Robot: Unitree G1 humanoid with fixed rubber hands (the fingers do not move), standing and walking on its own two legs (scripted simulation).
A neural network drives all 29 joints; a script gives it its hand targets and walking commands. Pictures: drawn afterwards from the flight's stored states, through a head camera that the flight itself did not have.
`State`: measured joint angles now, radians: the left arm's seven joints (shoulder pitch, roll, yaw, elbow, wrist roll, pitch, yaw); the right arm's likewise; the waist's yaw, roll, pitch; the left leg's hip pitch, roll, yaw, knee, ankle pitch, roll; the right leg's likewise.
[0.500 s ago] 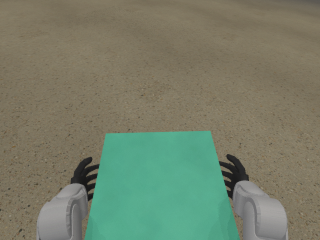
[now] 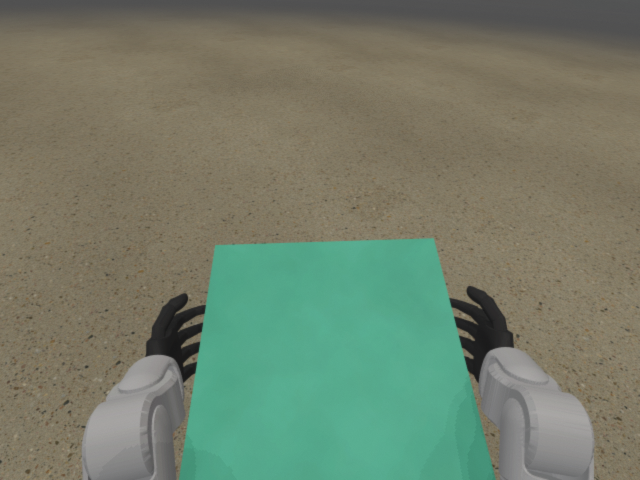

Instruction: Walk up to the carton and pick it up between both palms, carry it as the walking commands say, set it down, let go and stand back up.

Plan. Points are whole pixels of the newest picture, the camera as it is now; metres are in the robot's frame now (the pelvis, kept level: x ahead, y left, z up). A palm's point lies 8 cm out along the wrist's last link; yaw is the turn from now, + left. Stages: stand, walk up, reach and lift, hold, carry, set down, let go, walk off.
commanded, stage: carry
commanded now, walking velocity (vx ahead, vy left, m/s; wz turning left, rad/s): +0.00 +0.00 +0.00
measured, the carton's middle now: (328, 378) +0.25 -0.01 +0.05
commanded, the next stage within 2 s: none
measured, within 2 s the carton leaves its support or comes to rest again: neither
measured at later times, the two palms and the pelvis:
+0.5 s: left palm out of the picture +0.06 +0.24 +0.10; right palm out of the picture +0.06 -0.11 +0.12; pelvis -0.15 +0.06 +0.00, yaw +3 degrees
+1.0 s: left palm out of the picture -0.14 +0.41 +0.07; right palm out of the picture -0.06 +0.07 +0.08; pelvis -0.31 +0.17 +0.00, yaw +12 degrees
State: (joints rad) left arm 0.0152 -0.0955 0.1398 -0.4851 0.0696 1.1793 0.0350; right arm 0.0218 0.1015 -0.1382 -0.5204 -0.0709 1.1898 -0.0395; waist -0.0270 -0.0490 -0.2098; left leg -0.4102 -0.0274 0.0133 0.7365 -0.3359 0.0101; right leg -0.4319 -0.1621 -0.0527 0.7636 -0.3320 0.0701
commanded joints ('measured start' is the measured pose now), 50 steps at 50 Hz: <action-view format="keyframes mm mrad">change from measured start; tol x64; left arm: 1 -575 -589 -722 -126 -302 70 -63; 50 -545 -897 -846 -179 -415 -23 -129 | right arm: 1 -392 619 650 66 301 61 103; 50 -479 777 706 -209 308 -70 102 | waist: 1 31 326 47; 22 3 -137 -27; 30 138 663 54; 33 87 -671 -97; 50 18 198 -108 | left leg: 1 -208 305 -397 -498 -73 114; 24 125 53 -54 84 -82 -33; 30 -645 -4 4 -993 -340 -567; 33 51 2 -75 1477 -327 -418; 40 57 18 -33 -136 -123 -42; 44 381 280 -330 -167 1349 -40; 50 266 251 -305 -323 402 115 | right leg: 1 7 70 1 162 -137 -15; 25 -428 -98 35 -212 -455 -65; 31 667 200 -479 119 -228 -77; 35 -410 -308 170 -536 -371 -101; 50 -242 92 67 336 -52 -6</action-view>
